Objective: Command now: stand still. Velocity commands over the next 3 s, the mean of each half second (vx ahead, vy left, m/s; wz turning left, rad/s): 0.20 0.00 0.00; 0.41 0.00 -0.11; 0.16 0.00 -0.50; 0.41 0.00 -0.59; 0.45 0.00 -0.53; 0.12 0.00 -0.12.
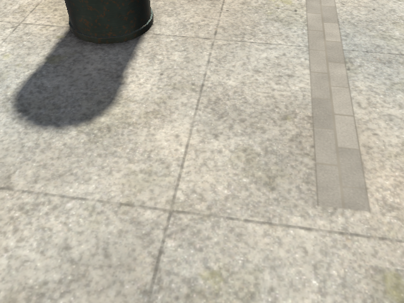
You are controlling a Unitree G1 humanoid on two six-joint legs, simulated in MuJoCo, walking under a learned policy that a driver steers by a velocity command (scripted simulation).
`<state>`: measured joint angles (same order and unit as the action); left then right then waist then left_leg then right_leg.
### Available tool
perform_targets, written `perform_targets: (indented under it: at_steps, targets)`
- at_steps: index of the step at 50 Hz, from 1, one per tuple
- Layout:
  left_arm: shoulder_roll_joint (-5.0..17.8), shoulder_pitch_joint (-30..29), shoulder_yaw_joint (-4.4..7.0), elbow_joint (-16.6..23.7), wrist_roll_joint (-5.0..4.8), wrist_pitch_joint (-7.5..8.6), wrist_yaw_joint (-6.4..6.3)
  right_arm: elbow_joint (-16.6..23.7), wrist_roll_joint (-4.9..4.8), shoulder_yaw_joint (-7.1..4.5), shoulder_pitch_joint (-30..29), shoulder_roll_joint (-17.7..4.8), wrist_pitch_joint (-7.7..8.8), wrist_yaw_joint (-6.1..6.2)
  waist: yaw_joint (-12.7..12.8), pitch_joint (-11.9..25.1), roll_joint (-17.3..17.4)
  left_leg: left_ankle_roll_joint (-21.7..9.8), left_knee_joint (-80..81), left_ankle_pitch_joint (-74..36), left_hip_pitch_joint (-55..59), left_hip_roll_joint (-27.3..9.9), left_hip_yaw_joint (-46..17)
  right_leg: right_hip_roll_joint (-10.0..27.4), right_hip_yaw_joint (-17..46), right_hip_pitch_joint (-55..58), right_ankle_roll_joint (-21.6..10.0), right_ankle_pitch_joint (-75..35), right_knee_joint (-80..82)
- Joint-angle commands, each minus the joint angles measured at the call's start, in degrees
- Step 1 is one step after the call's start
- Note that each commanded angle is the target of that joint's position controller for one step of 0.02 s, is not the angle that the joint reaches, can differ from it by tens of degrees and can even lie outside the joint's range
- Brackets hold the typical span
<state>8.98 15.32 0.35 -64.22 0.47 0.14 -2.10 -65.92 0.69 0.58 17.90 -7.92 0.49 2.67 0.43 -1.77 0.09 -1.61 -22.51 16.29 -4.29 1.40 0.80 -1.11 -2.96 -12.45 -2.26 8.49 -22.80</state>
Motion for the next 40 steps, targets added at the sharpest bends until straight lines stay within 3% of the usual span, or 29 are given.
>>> perform_targets:
  at_steps: [1, 6, 7, 9, 10, 12, 14, 17, 19, 21, 22, 23, 24, 25, 26, 27, 29, 31, 35, 40]
  targets:
    - [4.0, 2.7, 0.49, 0.1, 0.00, 0.25, -0.20, 0.1, -0.02, -0.49, 4.4, -4.1, 0.23, 0.19, -0.1, -2.7, 0.3, -1.7, 5.5, -5.9, -7.0, -6.5, -5.9, 6.2, 7.2, 3.6, -0.9, -3.9, 3.2]
    - [3.5, 3.5, 0.32, -1.1, 0.00, 0.16, -0.30, -0.3, -0.04, -0.33, 5.0, -3.6, 0.30, 0.25, 0.0, -3.1, 0.4, -1.8, 5.7, -6.2, -7.0, -6.5, -5.8, 6.2, 7.2, 3.6, -0.7, -4.0, 3.2]
    - [3.2, 4.0, 0.26, -1.4, 0.03, 0.09, -0.25, -0.6, 0.04, -0.32, 5.9, -3.4, 0.30, 0.21, -0.2, -2.0, 0.5, -2.1, 6.4, -1.4, -6.6, -6.1, -5.8, 5.5, 6.8, 3.8, -0.7, 0.5, 3.1]
    - [4.0, 3.7, 0.79, -1.0, 0.19, -0.24, -0.01, -0.5, 0.16, -1.28, 7.0, -5.5, -0.03, 0.10, -0.6, -3.7, 2.8, -4.1, 7.2, 14.3, -8.2, -5.6, -7.4, 2.3, 4.3, 0.5, -1.5, 13.7, -1.1]
    - [4.0, 3.0, 0.99, -0.4, 0.49, -0.34, 0.27, -0.2, 0.19, -1.80, 7.6, -6.5, -0.29, -0.02, -1.3, -5.9, 4.6, -5.8, 8.9, 22.8, -8.9, -7.1, -10.5, 0.7, 2.8, -3.9, -1.8, 19.3, -4.3]
    - [1.9, -0.7, 0.70, 2.0, 1.34, 0.08, 1.07, -0.4, 0.04, -2.80, 10.9, -8.4, -0.32, -0.07, -3.2, -11.2, 8.5, -10.1, 15.2, 32.5, -7.6, -14.7, -19.9, -0.9, -1.5, -13.5, -1.4, 17.5, -13.8]
    - [2.4, -3.3, 0.99, 4.4, 1.77, 1.19, 1.73, -0.3, 0.49, -3.34, 11.4, -8.5, 0.35, -0.15, -3.5, -13.2, 8.2, -12.9, 17.3, 27.8, -5.6, -19.1, -24.0, 2.4, -0.4, -19.6, -1.7, 15.1, -20.9]
    - [3.9, -4.7, 1.85, 6.7, 1.08, 3.06, 2.63, 0.3, 0.96, -3.83, 10.8, -8.5, 1.87, -0.49, -2.6, -11.4, 5.7, -12.4, 14.7, 14.9, 0.6, -17.9, -19.7, 4.0, 0.6, -22.1, -1.8, 15.3, -19.5]
    - [3.6, -3.5, 2.25, 7.3, 0.43, 3.77, 3.05, 0.7, 0.70, -4.08, 9.6, -8.9, 2.57, -0.65, -1.1, -9.7, 5.8, -11.1, 12.1, 8.5, -1.9, -15.9, -15.4, 2.7, -1.3, -14.4, -1.9, 12.1, -13.9]
    - [2.9, 6.8, 2.90, 4.0, -0.01, 3.97, 2.99, 1.6, 0.18, -4.14, 6.5, -9.0, 2.94, -0.98, 4.1, -6.9, 3.7, -8.6, 4.5, 2.0, -12.5, -11.7, -9.1, -1.4, -4.3, 5.3, -2.1, 7.4, -5.8]
    - [5.1, 14.9, 4.00, 1.6, 0.25, 4.28, 2.43, 2.2, 0.43, -3.65, 5.9, -7.6, 3.57, -1.37, 7.4, -3.4, -1.2, -6.8, -6.6, -3.9, -18.9, -8.1, -4.6, 0.8, 0.5, 17.4, -2.9, 9.2, -2.8]
    - [11.5, 23.2, 5.55, 0.6, 0.89, 4.49, 1.63, 5.1, 0.04, -2.32, 4.9, -2.8, 4.10, -2.10, 9.8, 0.9, -16.9, -3.1, -27.6, 4.4, -29.6, -0.2, 4.0, 16.6, 25.5, 25.5, -7.6, 25.2, 9.3]
    - [11.7, 25.6, 5.42, -1.1, 0.62, 3.54, 1.68, 6.6, 1.19, -3.37, 3.3, -6.1, 4.07, -2.60, 8.6, 0.8, -17.5, -3.5, -40.6, 15.0, -35.4, 2.0, 1.1, 22.9, 42.0, 22.6, -11.8, 30.4, 16.2]
    - [9.7, 17.2, 4.61, 1.3, 0.84, 3.18, 1.54, 7.4, 1.83, -3.62, 0.8, -6.5, 3.75, -3.02, 4.2, -4.3, -7.7, -4.6, -46.2, 10.4, -37.8, -2.8, -1.8, 22.3, 36.5, 16.6, -11.2, 32.7, 14.9]
    - [8.3, 11.3, 4.17, 3.5, 0.74, 3.50, 1.81, 7.6, 1.57, -3.33, -0.4, -5.3, 3.98, -3.58, 2.5, -6.2, -2.6, -4.8, -45.8, 4.2, -36.9, -4.7, -2.6, 20.3, 30.7, 11.4, -10.3, 27.2, 15.1]
    - [7.6, 8.4, 3.78, 4.5, 0.64, 3.95, 1.84, 7.3, 1.12, -3.28, 0.0, -4.3, 4.19, -3.89, 0.5, -6.2, -1.0, -4.5, -43.5, 0.2, -34.2, -6.1, -2.6, 17.9, 25.0, 8.4, -9.1, 19.8, 15.9]
    - [5.2, 8.5, 2.72, 4.1, 0.44, 4.96, 1.57, 6.8, 1.62, -3.47, 1.7, -4.1, 3.39, -4.18, -1.1, -4.7, -2.0, -3.1, -40.7, -2.9, -31.1, -6.6, -1.3, 14.5, 17.1, 7.6, -7.8, 7.5, 16.0]
    - [5.1, 11.9, 2.33, 2.7, 0.41, 5.61, 1.29, 7.6, 1.41, -3.85, -0.2, -4.9, 2.52, -4.29, -1.3, -4.4, -2.9, -2.3, -38.9, -4.8, -33.1, -6.1, 0.4, 13.3, 12.8, 9.7, -7.9, -2.9, 15.5]
    - [5.2, 15.3, 1.68, 1.7, 0.52, 5.91, 1.22, 11.9, 1.08, -3.62, -11.2, -4.5, 1.90, -4.45, 0.2, -6.3, -3.6, -0.7, -29.8, -9.4, -37.2, -5.5, 3.0, 12.0, 8.0, 10.7, -8.5, -14.7, 15.6]
    - [5.6, 17.7, 1.47, 0.9, 0.38, 6.21, 0.88, 16.2, 0.34, -3.05, -21.4, -4.3, 2.07, -4.56, 2.0, -7.5, -4.7, -1.6, -14.6, -14.6, -30.7, -3.0, 5.6, 11.8, 6.3, 11.2, -8.5, -23.3, 15.2]
